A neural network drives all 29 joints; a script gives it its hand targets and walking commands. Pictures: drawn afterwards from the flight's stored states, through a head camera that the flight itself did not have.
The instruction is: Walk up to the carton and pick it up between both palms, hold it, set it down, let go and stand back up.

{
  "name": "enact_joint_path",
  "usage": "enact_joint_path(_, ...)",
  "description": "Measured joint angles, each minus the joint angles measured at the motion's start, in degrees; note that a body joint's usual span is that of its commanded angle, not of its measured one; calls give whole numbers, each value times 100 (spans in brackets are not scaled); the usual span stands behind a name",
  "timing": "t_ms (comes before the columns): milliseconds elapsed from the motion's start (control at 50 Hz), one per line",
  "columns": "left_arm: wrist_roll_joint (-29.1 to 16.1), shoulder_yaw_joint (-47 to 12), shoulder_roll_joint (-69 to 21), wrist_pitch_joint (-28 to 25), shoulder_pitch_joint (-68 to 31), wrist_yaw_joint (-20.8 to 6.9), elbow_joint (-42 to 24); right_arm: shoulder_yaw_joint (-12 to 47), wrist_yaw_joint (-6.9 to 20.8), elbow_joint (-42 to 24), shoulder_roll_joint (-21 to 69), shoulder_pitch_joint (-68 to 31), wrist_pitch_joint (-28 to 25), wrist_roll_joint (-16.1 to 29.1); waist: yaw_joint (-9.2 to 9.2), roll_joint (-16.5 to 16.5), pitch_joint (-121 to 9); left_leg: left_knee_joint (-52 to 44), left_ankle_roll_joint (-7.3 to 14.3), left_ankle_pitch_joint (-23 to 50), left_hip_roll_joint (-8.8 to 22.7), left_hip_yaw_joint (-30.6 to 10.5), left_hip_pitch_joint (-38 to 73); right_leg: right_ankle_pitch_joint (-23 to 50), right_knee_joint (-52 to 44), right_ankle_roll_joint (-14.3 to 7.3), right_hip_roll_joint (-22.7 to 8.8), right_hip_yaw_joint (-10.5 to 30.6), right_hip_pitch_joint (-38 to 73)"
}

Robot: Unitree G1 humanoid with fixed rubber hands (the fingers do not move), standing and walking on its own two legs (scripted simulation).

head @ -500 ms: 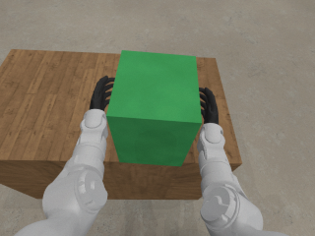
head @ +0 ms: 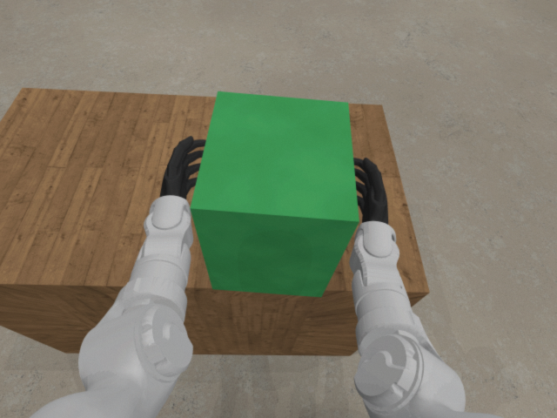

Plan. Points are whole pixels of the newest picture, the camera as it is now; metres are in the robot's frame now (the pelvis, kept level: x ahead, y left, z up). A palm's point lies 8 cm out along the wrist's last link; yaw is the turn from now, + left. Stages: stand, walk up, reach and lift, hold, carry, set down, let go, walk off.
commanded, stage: reach and lift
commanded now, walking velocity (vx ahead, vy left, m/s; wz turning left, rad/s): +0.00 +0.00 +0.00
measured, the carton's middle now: (274, 204) +0.46 +0.02 -0.01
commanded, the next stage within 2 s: none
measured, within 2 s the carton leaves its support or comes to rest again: leaves its support in 0.92 s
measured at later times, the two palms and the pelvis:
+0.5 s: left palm (176, 192) +0.43 +0.16 +0.05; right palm (372, 214) +0.40 -0.13 +0.04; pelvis +0.00 +0.00 +0.00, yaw +0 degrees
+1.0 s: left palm (176, 196) +0.41 +0.16 +0.07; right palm (379, 223) +0.38 -0.13 +0.05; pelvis -0.01 +0.00 +0.00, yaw +1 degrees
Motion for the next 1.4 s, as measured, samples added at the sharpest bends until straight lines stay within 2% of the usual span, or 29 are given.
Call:
enact_joint_path(560,-138,-233,43,-87,40,120,131,329,-122,291,-199,89,-209,264,-27,33,-108,-58,-10,58,-1,-57,-67,84,-146,-12,4,-66,-3)
enact_joint_path(980,-686,-848,78,55,182,303,237,1136,-315,670,-531,355,-258,1032,-33,104,-207,-126,-26,148,18,-97,106,220,-321,-38,30,-112,233)
enact_joint_path(1180,-784,-932,61,448,173,303,-4,1460,-326,587,-605,324,79,1384,-30,79,-93,-260,-23,235,19,-62,545,308,-435,-43,35,-79,651)
enact_joint_path(1400,-631,-917,-95,1331,341,176,-864,1627,-244,249,-540,351,648,1649,-28,-31,164,-388,-18,285,6,-44,1193,334,-517,-42,27,-64,1273)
